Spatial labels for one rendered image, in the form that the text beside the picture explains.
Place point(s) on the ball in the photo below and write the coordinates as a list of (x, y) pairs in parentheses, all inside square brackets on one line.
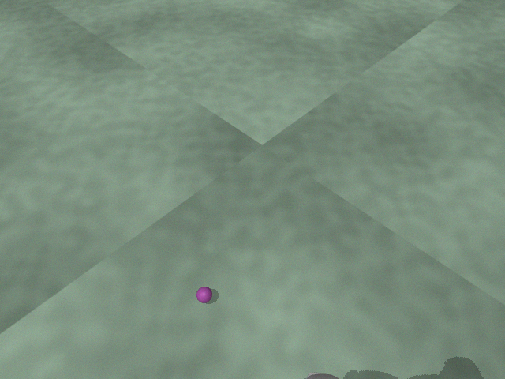
[(204, 294)]

